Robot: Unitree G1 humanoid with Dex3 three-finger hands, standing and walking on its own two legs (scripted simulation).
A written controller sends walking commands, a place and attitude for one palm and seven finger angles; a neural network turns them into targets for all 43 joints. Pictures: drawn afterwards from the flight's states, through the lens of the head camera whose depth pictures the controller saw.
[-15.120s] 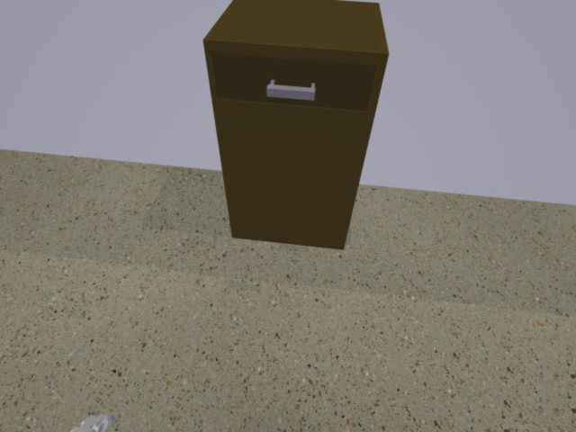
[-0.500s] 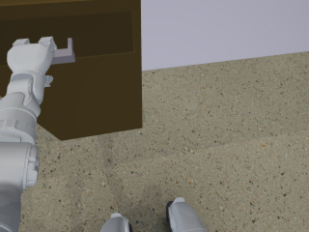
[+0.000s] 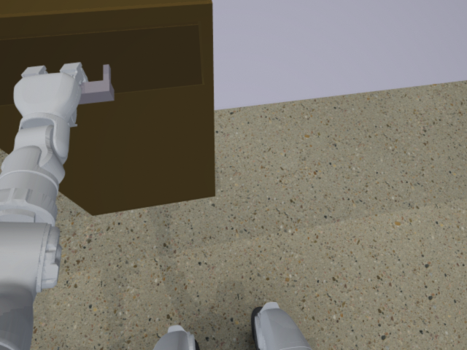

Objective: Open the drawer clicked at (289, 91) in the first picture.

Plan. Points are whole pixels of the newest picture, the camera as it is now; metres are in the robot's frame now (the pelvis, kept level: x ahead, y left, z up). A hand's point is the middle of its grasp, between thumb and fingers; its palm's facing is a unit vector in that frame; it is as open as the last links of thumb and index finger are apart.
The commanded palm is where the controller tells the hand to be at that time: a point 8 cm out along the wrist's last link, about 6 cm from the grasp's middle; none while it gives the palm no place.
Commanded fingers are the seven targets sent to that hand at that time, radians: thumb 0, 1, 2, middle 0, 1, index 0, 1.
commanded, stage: pull the drawer open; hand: left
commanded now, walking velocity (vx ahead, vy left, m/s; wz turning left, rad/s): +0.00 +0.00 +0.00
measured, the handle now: (71, 84) +0.58 +0.23 +0.04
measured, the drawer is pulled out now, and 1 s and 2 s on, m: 0.00 0.12 0.24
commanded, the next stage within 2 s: none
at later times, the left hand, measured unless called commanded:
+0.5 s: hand (65, 147) +0.46 +0.24 +0.02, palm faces -0.03 -0.02 -1.00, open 6.0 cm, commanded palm +0.43 +0.25 +0.07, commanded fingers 0.00 0.90 0.90 -0.40 -1.35 -0.40 -1.35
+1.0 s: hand (62, 181) +0.40 +0.23 +0.02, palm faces -0.01 +0.00 -1.00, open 6.0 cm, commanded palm +0.37 +0.23 +0.07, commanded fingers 0.00 0.90 0.90 -0.40 -1.35 -0.40 -1.35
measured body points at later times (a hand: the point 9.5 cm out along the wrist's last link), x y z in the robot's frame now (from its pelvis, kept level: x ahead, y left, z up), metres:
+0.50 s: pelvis +0.01 +0.00 +0.01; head +0.11 -0.01 +0.45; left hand +0.46 +0.24 +0.08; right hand +0.07 -0.28 -0.12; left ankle -0.03 +0.11 -0.69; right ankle +0.04 -0.15 -0.69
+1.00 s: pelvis +0.00 -0.01 +0.02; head +0.08 -0.03 +0.46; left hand +0.39 +0.23 +0.08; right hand +0.09 -0.28 -0.12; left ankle -0.03 +0.11 -0.69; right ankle +0.04 -0.15 -0.69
